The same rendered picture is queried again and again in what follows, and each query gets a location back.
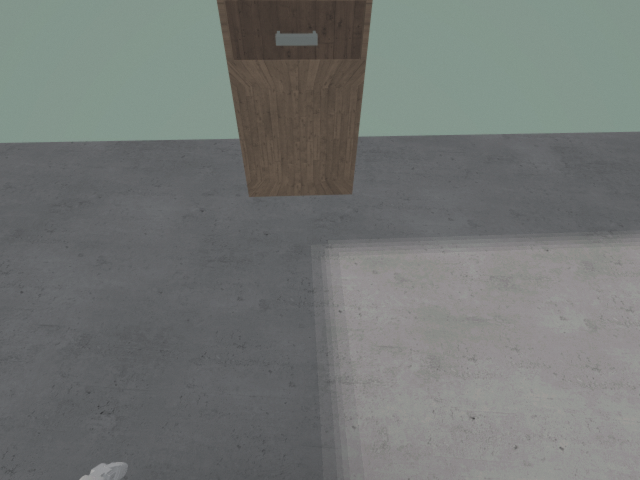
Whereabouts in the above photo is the handle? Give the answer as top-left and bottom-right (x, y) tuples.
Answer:
(275, 31), (318, 46)

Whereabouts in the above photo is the cabinet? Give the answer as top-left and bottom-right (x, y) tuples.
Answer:
(217, 0), (373, 197)

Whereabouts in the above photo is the drawer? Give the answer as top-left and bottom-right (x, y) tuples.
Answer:
(225, 0), (365, 60)

